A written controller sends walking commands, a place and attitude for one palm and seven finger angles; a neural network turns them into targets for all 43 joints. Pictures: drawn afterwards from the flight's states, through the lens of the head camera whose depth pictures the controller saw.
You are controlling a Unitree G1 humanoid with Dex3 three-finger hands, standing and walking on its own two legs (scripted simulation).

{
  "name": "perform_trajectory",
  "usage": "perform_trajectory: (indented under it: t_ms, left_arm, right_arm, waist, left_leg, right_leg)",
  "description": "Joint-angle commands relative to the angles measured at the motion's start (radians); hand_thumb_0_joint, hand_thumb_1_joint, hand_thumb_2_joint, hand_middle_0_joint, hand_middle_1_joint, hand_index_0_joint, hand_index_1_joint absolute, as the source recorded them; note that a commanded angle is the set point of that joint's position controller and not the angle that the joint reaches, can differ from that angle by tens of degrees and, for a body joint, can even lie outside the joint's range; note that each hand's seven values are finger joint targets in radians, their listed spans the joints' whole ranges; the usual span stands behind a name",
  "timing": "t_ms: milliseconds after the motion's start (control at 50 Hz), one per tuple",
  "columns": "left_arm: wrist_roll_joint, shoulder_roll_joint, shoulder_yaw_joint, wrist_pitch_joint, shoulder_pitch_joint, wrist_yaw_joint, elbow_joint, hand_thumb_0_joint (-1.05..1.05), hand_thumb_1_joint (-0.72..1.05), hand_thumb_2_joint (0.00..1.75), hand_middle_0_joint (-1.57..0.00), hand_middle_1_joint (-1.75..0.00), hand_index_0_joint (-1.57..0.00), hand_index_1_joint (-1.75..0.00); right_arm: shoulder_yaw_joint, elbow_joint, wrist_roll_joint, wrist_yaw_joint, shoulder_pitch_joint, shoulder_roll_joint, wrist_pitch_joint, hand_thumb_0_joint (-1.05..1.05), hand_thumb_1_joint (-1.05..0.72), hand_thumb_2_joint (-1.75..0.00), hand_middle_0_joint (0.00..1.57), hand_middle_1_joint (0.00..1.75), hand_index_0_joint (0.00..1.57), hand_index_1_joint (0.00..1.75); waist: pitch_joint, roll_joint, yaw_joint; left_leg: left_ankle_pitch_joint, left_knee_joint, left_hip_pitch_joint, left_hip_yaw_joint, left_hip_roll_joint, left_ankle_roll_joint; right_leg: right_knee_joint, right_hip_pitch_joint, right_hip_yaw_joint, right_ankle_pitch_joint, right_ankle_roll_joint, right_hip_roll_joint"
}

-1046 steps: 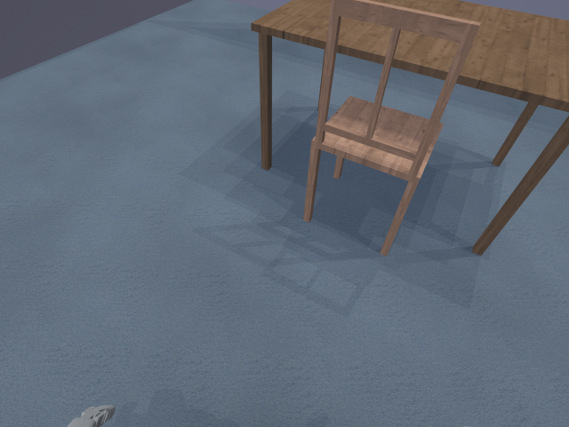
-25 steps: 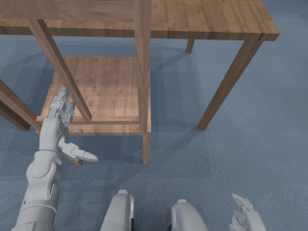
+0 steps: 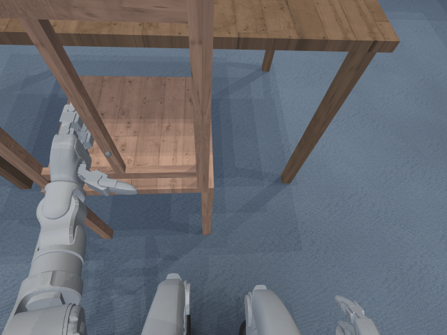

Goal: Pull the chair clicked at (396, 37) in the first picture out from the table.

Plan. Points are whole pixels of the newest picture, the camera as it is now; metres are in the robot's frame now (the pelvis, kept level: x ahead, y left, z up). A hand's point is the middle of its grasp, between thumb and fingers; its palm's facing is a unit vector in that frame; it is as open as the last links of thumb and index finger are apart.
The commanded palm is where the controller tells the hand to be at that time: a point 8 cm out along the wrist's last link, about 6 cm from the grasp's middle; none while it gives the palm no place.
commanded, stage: push the fingers through the gap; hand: left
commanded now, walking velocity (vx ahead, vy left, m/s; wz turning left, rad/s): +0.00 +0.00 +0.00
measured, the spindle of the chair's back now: (91, 118) +0.45 +0.23 +0.08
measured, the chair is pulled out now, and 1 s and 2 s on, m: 0.00 0.00 0.04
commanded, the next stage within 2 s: hook a spindle and tug to test in 0.38 s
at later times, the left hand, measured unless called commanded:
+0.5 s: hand (112, 158) +0.41 +0.20 +0.04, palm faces +0.02 -1.00 -0.03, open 16.9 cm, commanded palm +0.39 +0.24 +0.03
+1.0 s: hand (111, 154) +0.41 +0.20 +0.04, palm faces +0.09 -1.00 -0.03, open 13.0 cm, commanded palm +0.39 +0.23 +0.03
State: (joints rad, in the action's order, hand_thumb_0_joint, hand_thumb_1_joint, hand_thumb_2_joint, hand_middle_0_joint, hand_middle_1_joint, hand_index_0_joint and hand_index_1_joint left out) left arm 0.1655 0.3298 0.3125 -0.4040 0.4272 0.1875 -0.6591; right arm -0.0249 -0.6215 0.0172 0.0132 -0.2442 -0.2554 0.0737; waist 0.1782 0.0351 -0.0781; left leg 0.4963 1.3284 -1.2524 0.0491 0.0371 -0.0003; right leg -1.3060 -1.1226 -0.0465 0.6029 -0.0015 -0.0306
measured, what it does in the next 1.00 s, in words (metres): stands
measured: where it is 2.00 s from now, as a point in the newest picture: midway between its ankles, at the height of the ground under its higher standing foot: outside the picture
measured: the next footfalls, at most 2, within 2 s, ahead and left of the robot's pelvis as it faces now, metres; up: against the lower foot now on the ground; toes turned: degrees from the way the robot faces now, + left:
none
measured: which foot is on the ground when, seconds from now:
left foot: down 0.00-1.00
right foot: down 0.00-1.00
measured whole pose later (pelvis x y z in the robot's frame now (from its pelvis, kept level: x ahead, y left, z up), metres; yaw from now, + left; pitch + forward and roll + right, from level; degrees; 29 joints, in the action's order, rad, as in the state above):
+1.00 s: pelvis +0.00 +0.00 +0.01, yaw +0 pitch +24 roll -3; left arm 0.17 0.31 0.28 -0.41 0.41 0.15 -0.67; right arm -0.02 -0.61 0.01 0.00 -0.26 -0.25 0.03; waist 0.18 0.04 -0.08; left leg 0.49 1.30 -1.22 0.05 0.04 0.00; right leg -1.28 -1.10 -0.04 0.60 0.00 -0.03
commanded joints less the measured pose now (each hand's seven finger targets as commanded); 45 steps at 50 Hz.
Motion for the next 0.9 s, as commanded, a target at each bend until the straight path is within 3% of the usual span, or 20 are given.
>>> perform_trajectory:
  t_ms: [0,20,60,120,160,240,300,360,420,460,540,580,600,620,700,760,780,880]
  left_arm:
    - [0.011,0.199,0.040,-0.046,0.241,0.033,0.171,0.00,-0.50,0.30,-0.06,-0.08,-0.06,-0.08]
    - [0.019,0.175,0.020,-0.042,0.239,0.044,0.200,0.00,-0.50,0.30,-0.06,-0.08,-0.06,-0.08]
    - [0.028,0.198,0.048,-0.032,0.183,0.048,0.197,0.00,-0.50,0.30,-0.06,-0.08,-0.06,-0.08]
    - [0.037,0.201,0.052,-0.037,0.234,0.035,0.232,0.00,-0.50,0.30,-0.06,-0.08,-0.06,-0.08]
    - [0.032,0.253,0.100,-0.056,0.231,0.017,0.237,0.00,-0.50,0.30,-0.06,-0.08,-0.06,-0.08]
    - [0.018,0.204,0.048,-0.096,0.271,0.003,0.271,0.00,-0.50,0.30,-0.06,-0.08,-0.06,-0.08]
    - [0.013,0.156,-0.002,-0.092,0.258,0.012,0.242,0.00,-0.50,0.30,-0.06,-0.08,-0.06,-0.08]
    - [0.014,0.136,-0.022,-0.073,0.229,0.027,0.217,0.00,-0.50,0.30,-0.06,-0.08,-0.06,-0.08]
    - [0.017,0.150,0.002,-0.054,0.201,0.021,0.197,0.00,-0.50,0.30,-0.06,-0.08,-0.06,-0.08]
    - [0.013,0.170,0.019,-0.059,0.236,0.004,0.219,0.00,-0.50,0.30,-0.06,-0.08,-0.06,-0.08]
    - [0.006,0.179,0.035,-0.086,0.249,-0.033,0.254,0.00,-0.50,0.30,-0.13,-0.30,-0.13,-0.30]
    - [-0.004,0.173,0.025,-0.102,0.238,-0.040,0.269,0.00,-0.50,0.30,-0.17,-0.41,-0.17,-0.41]
    - [-0.003,0.145,-0.004,-0.103,0.258,-0.040,0.271,0.00,-0.50,0.30,-0.18,-0.46,-0.18,-0.46]
    - [-0.006,0.156,0.009,-0.101,0.229,-0.038,0.241,0.00,-0.50,0.30,-0.20,-0.52,-0.20,-0.52]
    - [-0.007,0.144,-0.010,-0.083,0.264,-0.017,0.181,0.00,-0.50,0.30,-0.27,-0.74,-0.27,-0.74]
    - [0.004,0.145,-0.008,-0.072,0.247,-0.006,0.208,0.00,-0.50,0.30,-0.32,-0.90,-0.32,-0.90]
    - [0.007,0.157,0.003,-0.070,0.254,-0.007,0.207,0.00,-0.44,0.32,-0.34,-0.96,-0.34,-0.96]
    - [-0.002,0.118,-0.045,-0.075,0.255,-0.011,0.228,0.00,-0.16,0.44,-0.43,-1.23,-0.43,-1.23]
  right_arm:
    - [0.071,0.103,-0.009,0.003,-0.073,-0.168,0.017,0.00,-0.90,-0.90,0.20,0.30,0.20,0.30]
    - [0.072,0.110,-0.010,0.000,-0.073,-0.165,0.015,0.00,-0.90,-0.90,0.20,0.30,0.20,0.30]
    - [0.074,0.115,-0.014,-0.002,-0.078,-0.170,0.009,0.00,-0.90,-0.90,0.20,0.30,0.20,0.30]
    - [0.073,0.106,-0.014,-0.002,-0.078,-0.164,0.002,0.00,-0.90,-0.90,0.20,0.30,0.20,0.30]
    - [0.071,0.103,-0.012,0.001,-0.078,-0.166,0.000,0.00,-0.90,-0.90,0.20,0.30,0.20,0.30]
    - [0.070,0.096,-0.006,-0.002,-0.073,-0.157,0.005,0.00,-0.90,-0.90,0.20,0.30,0.20,0.30]
    - [0.076,0.088,-0.006,-0.003,-0.081,-0.164,0.007,0.00,-0.90,-0.90,0.20,0.30,0.20,0.30]
    - [0.077,0.093,-0.011,-0.004,-0.080,-0.168,0.006,0.00,-0.90,-0.90,0.20,0.30,0.20,0.30]
    - [0.078,0.098,-0.013,-0.004,-0.077,-0.168,-0.004,0.00,-0.90,-0.90,0.20,0.30,0.20,0.30]
    - [0.075,0.099,-0.011,-0.004,-0.071,-0.166,-0.005,0.00,-0.90,-0.90,0.20,0.30,0.20,0.30]
    - [0.072,0.111,-0.003,-0.007,-0.063,-0.158,-0.010,0.00,-0.90,-0.90,0.20,0.30,0.20,0.30]
    - [0.071,0.115,0.001,-0.010,-0.061,-0.156,-0.008,0.00,-0.90,-0.90,0.20,0.30,0.20,0.30]
    - [0.069,0.112,0.001,-0.013,-0.059,-0.152,-0.009,0.00,-0.90,-0.90,0.20,0.30,0.20,0.30]
    - [0.071,0.111,0.000,-0.013,-0.062,-0.156,-0.010,0.00,-0.90,-0.90,0.20,0.30,0.20,0.30]
    - [0.069,0.103,-0.006,-0.008,-0.062,-0.161,-0.016,0.00,-0.90,-0.90,0.20,0.30,0.20,0.30]
    - [0.071,0.116,-0.009,-0.006,-0.060,-0.162,-0.016,0.00,-0.90,-0.90,0.20,0.30,0.20,0.30]
    - [0.070,0.114,-0.009,-0.005,-0.062,-0.163,-0.018,0.00,-0.90,-0.90,0.20,0.30,0.20,0.30]
    - [0.072,0.109,-0.008,-0.008,-0.065,-0.156,-0.016,0.00,-0.90,-0.90,0.20,0.30,0.20,0.30]
  waist:
    - [0.434,0.069,0.003]
    - [0.465,0.074,0.002]
    - [0.467,0.066,0.012]
    - [0.430,0.049,-0.003]
    - [0.420,0.037,0.003]
    - [0.419,0.104,-0.009]
    - [0.411,0.091,-0.025]
    - [0.403,0.105,-0.021]
    - [0.397,0.060,-0.010]
    - [0.396,0.087,-0.005]
    - [0.416,0.068,-0.003]
    - [0.435,0.102,0.004]
    - [0.429,0.099,-0.010]
    - [0.414,0.071,-0.003]
    - [0.377,0.050,-0.023]
    - [0.417,0.079,-0.008]
    - [0.413,0.059,-0.009]
    - [0.423,0.080,-0.014]
  left_leg:
    - [-0.252,-0.153,0.456,0.002,-0.016,0.018]
    - [-0.268,-0.154,0.474,0.001,-0.017,0.019]
    - [-0.297,-0.161,0.486,0.005,-0.014,0.017]
    - [-0.274,-0.160,0.461,0.002,-0.015,0.021]
    - [-0.265,-0.157,0.438,0.000,-0.015,0.022]
    - [-0.266,-0.164,0.489,0.007,-0.014,0.015]
    - [-0.273,-0.171,0.533,0.023,-0.006,0.012]
    - [-0.269,-0.178,0.537,0.027,-0.007,0.011]
    - [-0.270,-0.182,0.515,0.024,-0.008,0.011]
    - [-0.276,-0.177,0.516,0.026,-0.008,0.010]
    - [-0.281,-0.175,0.516,0.020,-0.011,0.010]
    - [-0.297,-0.173,0.538,0.024,-0.011,0.006]
    - [-0.292,-0.171,0.541,0.023,-0.012,0.008]
    - [-0.272,-0.175,0.523,0.023,-0.010,0.007]
    - [-0.218,-0.168,0.473,0.019,-0.012,0.014]
    - [-0.233,-0.168,0.493,0.014,-0.014,0.014]
    - [-0.236,-0.174,0.494,0.019,-0.014,0.013]
    - [-0.247,-0.171,0.510,0.016,-0.014,0.014]
  right_leg:
    - [0.205,0.106,0.018,-0.276,-0.036,-0.008]
    - [0.206,0.123,0.018,-0.296,-0.034,-0.008]
    - [0.206,0.133,0.013,-0.315,-0.035,-0.012]
    - [0.218,0.136,0.017,-0.308,-0.029,-0.012]
    - [0.213,0.144,0.020,-0.302,-0.029,-0.015]
    - [0.210,0.105,0.013,-0.282,-0.033,-0.014]
    - [0.216,0.067,0.001,-0.267,-0.035,-0.015]
    - [0.217,0.056,-0.003,-0.253,-0.038,-0.013]
    - [0.218,0.077,-0.004,-0.267,-0.035,-0.010]
    - [0.208,0.067,-0.004,-0.264,-0.037,-0.010]
    - [0.209,0.091,0.001,-0.279,-0.034,-0.011]
    - [0.197,0.078,-0.001,-0.278,-0.037,-0.012]
    - [0.202,0.076,0.000,-0.280,-0.035,-0.012]
    - [0.205,0.081,0.000,-0.266,-0.036,-0.013]
    - [0.212,0.064,0.004,-0.234,-0.034,-0.012]
    - [0.213,0.084,0.008,-0.247,-0.036,-0.012]
    - [0.216,0.090,0.006,-0.250,-0.036,-0.011]
    - [0.217,0.083,0.007,-0.255,-0.034,-0.010]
